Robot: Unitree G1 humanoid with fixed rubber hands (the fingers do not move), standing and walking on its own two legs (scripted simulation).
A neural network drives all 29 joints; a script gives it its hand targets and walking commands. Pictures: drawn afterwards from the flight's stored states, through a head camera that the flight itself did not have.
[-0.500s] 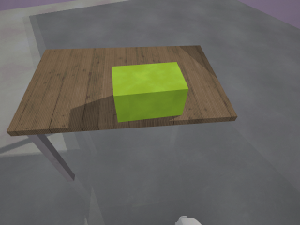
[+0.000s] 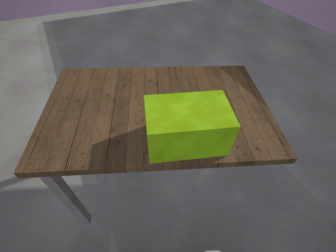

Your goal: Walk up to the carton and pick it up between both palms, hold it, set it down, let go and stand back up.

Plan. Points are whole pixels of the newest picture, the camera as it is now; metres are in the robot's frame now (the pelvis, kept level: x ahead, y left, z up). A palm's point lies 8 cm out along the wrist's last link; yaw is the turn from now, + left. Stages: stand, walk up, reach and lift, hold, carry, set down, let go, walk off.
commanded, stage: walk up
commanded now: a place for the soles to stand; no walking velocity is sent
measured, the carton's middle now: (186, 126) +0.52 -0.06 -0.04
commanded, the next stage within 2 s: none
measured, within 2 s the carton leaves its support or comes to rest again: neither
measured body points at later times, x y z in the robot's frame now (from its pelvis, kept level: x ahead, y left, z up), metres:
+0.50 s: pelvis +0.03 -0.04 +0.00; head +0.04 -0.04 +0.45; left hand +0.13 +0.25 -0.12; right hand +0.08 -0.36 -0.11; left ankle +0.04 +0.07 -0.71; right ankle +0.07 -0.18 -0.72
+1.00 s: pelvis +0.05 -0.03 +0.00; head +0.08 -0.02 +0.45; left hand +0.17 +0.26 -0.12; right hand +0.09 -0.35 -0.11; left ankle +0.06 +0.07 -0.72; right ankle +0.06 -0.18 -0.72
